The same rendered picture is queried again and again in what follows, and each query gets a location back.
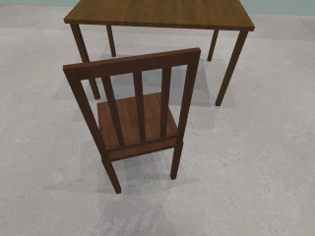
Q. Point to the chair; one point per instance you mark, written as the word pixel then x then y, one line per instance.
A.
pixel 141 124

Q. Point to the table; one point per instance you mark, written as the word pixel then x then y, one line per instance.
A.
pixel 171 14

